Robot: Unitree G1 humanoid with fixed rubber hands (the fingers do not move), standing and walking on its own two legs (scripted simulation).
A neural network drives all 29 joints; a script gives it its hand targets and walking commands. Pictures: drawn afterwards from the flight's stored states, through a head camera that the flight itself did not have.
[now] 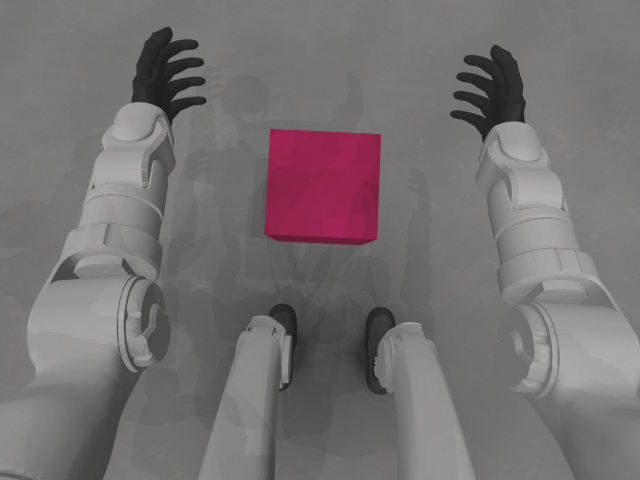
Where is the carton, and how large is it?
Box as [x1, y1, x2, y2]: [264, 129, 380, 244]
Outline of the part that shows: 270,129 264,233 277,240 362,244 376,239 380,134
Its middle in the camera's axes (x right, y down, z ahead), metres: +0.00 -0.09 +0.85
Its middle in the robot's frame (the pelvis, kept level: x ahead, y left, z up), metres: +0.49 +0.03 -0.51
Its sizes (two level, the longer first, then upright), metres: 0.210 0.200 0.250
